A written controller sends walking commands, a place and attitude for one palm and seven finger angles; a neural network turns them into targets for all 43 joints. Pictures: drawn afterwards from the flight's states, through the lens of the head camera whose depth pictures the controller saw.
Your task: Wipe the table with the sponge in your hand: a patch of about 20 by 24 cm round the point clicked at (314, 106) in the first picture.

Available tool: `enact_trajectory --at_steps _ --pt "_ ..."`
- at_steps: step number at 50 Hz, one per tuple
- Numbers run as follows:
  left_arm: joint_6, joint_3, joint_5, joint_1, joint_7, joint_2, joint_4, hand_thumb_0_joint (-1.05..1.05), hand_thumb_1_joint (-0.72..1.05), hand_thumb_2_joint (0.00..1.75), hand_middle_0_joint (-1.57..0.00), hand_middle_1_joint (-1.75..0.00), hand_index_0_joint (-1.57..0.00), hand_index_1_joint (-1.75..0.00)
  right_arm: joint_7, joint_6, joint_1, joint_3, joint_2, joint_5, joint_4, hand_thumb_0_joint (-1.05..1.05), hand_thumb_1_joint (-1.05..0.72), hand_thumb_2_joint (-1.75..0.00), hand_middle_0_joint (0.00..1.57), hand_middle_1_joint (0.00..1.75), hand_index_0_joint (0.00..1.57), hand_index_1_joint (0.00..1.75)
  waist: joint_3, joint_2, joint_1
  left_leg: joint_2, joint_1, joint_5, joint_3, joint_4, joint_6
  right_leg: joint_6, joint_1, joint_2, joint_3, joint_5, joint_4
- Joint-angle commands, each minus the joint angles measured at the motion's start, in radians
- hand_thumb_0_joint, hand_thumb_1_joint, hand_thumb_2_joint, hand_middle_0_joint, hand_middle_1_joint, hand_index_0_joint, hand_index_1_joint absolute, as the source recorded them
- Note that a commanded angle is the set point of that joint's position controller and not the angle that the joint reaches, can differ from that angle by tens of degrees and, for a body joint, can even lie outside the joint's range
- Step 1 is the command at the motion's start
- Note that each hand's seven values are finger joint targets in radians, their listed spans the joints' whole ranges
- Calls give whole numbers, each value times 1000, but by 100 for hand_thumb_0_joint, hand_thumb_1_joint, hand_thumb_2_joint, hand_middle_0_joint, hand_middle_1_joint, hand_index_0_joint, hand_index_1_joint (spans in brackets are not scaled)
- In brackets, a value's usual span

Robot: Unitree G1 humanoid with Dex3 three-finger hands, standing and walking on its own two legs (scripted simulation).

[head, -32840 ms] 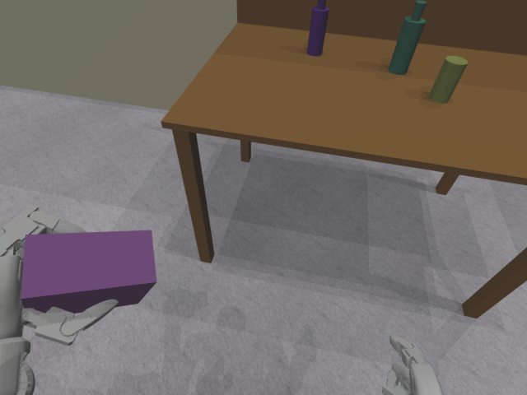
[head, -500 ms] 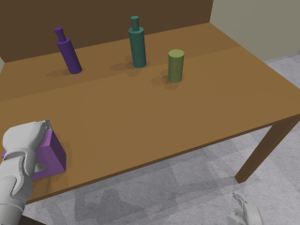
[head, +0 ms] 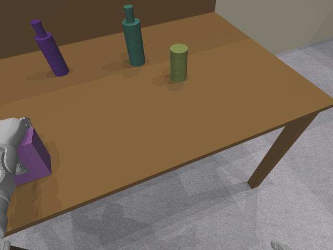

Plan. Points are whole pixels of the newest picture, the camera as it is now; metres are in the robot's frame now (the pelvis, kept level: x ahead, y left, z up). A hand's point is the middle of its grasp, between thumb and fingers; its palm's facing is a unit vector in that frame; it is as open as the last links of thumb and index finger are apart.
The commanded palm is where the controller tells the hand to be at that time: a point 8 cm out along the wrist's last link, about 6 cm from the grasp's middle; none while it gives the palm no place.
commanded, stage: wipe forward along the first lane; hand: left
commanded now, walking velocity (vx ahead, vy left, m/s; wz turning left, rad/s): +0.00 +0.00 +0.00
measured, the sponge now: (22, 163) +0.30 +0.40 +0.02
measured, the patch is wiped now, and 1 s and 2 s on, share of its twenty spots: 0.05 0.15 0.20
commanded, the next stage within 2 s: slide across to the middle lane in 1.04 s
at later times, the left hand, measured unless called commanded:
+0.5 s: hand (14, 132) +0.36 +0.43 +0.07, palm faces -0.16 +0.01 -0.99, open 10.3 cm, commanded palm +0.36 +0.42 +0.10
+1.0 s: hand (16, 119) +0.40 +0.45 +0.07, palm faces -0.18 +0.01 -0.98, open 10.3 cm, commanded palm +0.41 +0.43 +0.10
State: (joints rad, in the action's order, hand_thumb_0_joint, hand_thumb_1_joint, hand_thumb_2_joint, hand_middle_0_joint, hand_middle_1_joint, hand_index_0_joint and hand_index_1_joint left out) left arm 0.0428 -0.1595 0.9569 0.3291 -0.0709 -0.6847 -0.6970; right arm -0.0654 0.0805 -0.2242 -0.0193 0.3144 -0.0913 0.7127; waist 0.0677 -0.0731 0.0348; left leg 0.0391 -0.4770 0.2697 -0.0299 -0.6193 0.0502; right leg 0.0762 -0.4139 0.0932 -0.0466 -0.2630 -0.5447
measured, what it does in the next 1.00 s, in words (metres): stands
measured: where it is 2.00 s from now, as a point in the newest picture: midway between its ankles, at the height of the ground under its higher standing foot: outside the picture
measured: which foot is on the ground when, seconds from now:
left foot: down 0.00-1.00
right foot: down 0.00-1.00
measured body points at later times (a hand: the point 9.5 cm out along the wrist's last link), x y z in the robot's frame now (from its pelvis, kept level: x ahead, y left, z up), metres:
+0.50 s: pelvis +0.00 +0.02 -0.01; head +0.06 +0.02 +0.44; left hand +0.37 +0.43 +0.12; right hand +0.09 -0.25 -0.13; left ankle +0.02 +0.09 -0.73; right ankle +0.00 -0.07 -0.73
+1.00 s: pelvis +0.02 +0.04 -0.01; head +0.09 +0.05 +0.44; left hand +0.41 +0.45 +0.12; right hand +0.09 -0.24 -0.13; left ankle +0.02 +0.09 -0.73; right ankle +0.00 -0.07 -0.73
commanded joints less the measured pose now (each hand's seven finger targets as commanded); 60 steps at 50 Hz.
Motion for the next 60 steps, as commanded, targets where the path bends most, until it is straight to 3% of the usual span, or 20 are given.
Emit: enact_trajectory --at_steps 1,5,8,10,12,18,20,23,24,31,36,38,40,44,45,48,52,57,58,60 --pt "1 -45 41 237 -13 -297 7 0 10 130 -120 -160 -120 -160 -12 -28 25 -42 143 2 -123 0 -90 -90 20 30 20 30 187 77 -24 10 18 -75 -8 51 30 -20 108 -67 107 140 96" --pt "-29 -68 45 294 -13 -343 -56 0 10 130 -120 -160 -120 -160 -14 -22 -1 -42 147 1 -116 0 -90 -90 20 30 20 30 186 90 -32 6 -10 -63 -7 39 33 -23 98 -67 111 134 90" --pt "-54 -89 61 315 -18 -377 -72 0 10 130 -120 -160 -120 -160 -12 -18 -15 -45 153 4 -114 0 -90 -90 20 30 20 30 224 46 -23 2 4 -91 -14 32 31 -13 87 -63 113 154 76" --pt "-60 -39 64 308 -24 -315 -88 0 10 130 -120 -160 -120 -160 -6 -16 -28 -48 146 3 -119 0 -90 -90 20 30 20 30 225 41 -28 1 16 -101 -15 30 30 -15 66 -59 95 157 72" --pt "-60 -19 64 349 -30 -303 -94 0 10 130 -120 -160 -120 -160 -3 -14 -31 -47 148 -1 -116 0 -90 -90 20 30 20 30 209 50 -42 -4 25 -87 -22 33 31 -16 27 -54 89 124 77" --pt "-58 -37 67 421 -48 -340 -144 0 10 130 -120 -160 -120 -160 -4 -11 -54 -48 155 -2 -104 0 -90 -90 20 30 20 30 224 69 -50 -11 30 -83 -37 38 31 -15 -4 -44 74 93 71" --pt "-53 27 74 465 -44 -286 -147 0 10 130 -120 -160 -120 -160 -2 -10 -68 -47 150 -2 -104 0 -90 -90 20 30 20 30 230 47 -66 -14 56 -90 -47 37 27 -16 -36 -41 60 83 65" --pt "-47 -17 87 495 -40 -356 -172 0 10 130 -120 -160 -120 -160 -5 -3 -74 -43 158 0 -98 0 -90 -90 20 30 20 30 240 42 -58 -17 54 -99 -55 43 22 -11 -37 -36 60 77 64" --pt "-48 22 84 509 -37 -313 -174 0 10 130 -120 -160 -120 -160 -5 -4 -81 -45 152 0 -101 0 -90 -90 20 30 20 30 238 51 -70 -18 63 -99 -53 40 24 -15 -44 -37 57 78 63" --pt "-68 23 92 483 -30 -289 -176 0 10 130 -120 -160 -120 -160 4 11 -102 -54 152 11 -100 0 -90 -90 20 30 20 30 280 21 -51 -34 138 -216 -80 26 -3 -5 -82 -26 39 114 46" --pt "-67 1 92 532 -43 -327 -198 0 10 130 -120 -160 -120 -160 5 21 -112 -54 161 12 -91 0 -90 -90 20 30 20 30 257 46 -59 -38 123 -201 -89 31 -7 -7 -103 -24 37 99 45" --pt "-65 8 102 550 -42 -322 -194 0 10 130 -120 -160 -120 -160 7 21 -114 -54 163 15 -88 0 -90 -90 20 30 20 30 265 8 -55 -43 148 -235 -101 35 -19 0 -125 -23 31 103 37" --pt "-56 37 103 562 -41 -298 -214 0 10 130 -120 -160 -120 -160 8 23 -123 -55 161 15 -86 0 -90 -90 20 30 20 30 263 30 -67 -44 153 -229 -105 30 -19 -5 -135 -21 31 94 39" --pt "-50 22 119 625 -31 -356 -246 0 10 130 -120 -160 -120 -160 4 29 -140 -50 169 15 -78 0 -90 -90 20 30 20 30 264 22 -77 -38 137 -225 -100 27 -18 -2 -132 -21 34 95 39" --pt "-51 53 120 659 -26 -333 -242 0 10 130 -120 -160 -120 -160 4 28 -146 -49 168 16 -78 0 -90 -90 20 30 20 30 265 19 -89 -38 139 -216 -102 26 -18 -4 -144 -21 34 91 40" --pt "-59 20 130 678 -16 -381 -257 0 10 130 -120 -160 -120 -160 2 30 -160 -49 172 20 -76 0 -90 -90 20 30 20 30 291 -4 -79 -41 150 -250 -103 21 -21 4 -144 -19 35 105 38" --pt "-69 34 138 713 -7 -395 -282 0 10 130 -120 -160 -120 -160 -1 38 -184 -48 174 21 -72 0 -90 -90 20 30 20 30 297 9 -100 -37 132 -247 -90 2 -13 -1 -145 -16 39 111 40" --pt "-86 0 144 727 2 -458 -308 0 10 130 -120 -160 -120 -160 -1 49 -209 -46 181 25 -68 0 -90 -90 20 30 20 30 325 -12 -92 -35 120 -288 -82 -10 -14 2 -129 -13 42 139 32" --pt "-99 2 139 729 6 -443 -263 0 10 130 -120 -160 -120 -160 1 49 -207 -50 178 26 -72 0 -90 -90 20 30 20 30 369 -65 -79 -38 168 -359 -89 -11 -26 8 -123 -13 40 169 26" --pt "-104 52 132 733 8 -376 -233 0 10 130 -120 -160 -120 -160 3 51 -213 -58 171 27 -64 0 -90 -90 20 30 20 30 375 -79 -94 -53 234 -392 -104 -17 -35 3 -164 -10 33 152 31"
